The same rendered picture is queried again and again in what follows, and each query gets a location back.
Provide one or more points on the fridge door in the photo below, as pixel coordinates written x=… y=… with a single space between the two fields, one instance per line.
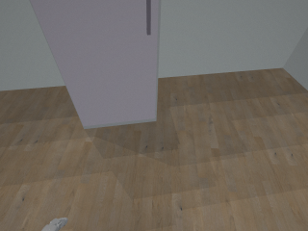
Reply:
x=107 y=59

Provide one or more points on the left robot hand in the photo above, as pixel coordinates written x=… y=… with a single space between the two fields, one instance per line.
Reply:
x=55 y=225

